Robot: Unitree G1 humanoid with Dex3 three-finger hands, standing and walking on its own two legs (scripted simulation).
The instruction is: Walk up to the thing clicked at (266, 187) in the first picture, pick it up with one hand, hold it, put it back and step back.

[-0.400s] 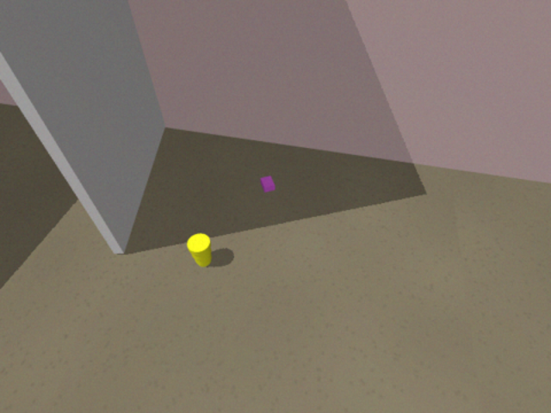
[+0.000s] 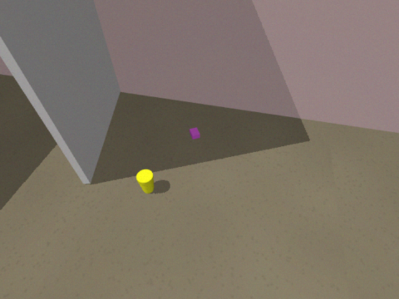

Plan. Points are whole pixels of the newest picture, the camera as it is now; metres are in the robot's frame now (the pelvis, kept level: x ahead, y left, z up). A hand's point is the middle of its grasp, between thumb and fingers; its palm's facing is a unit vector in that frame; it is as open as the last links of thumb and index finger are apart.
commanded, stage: stand
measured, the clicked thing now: (194, 133) +1.31 +0.10 -0.76
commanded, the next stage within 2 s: walk up in 0.72 s
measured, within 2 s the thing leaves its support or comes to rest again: neither
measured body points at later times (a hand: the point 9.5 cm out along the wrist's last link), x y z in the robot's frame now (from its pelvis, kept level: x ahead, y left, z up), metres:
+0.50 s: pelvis +0.01 +0.00 +0.00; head +0.02 +0.00 +0.45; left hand +0.08 +0.30 -0.13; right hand +0.09 -0.29 -0.13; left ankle +0.01 +0.12 -0.75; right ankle +0.00 -0.13 -0.75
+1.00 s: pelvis -0.02 +0.06 -0.02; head +0.04 +0.06 +0.43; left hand +0.13 +0.34 -0.15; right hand +0.05 -0.29 -0.11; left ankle +0.01 +0.16 -0.75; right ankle -0.01 -0.12 -0.74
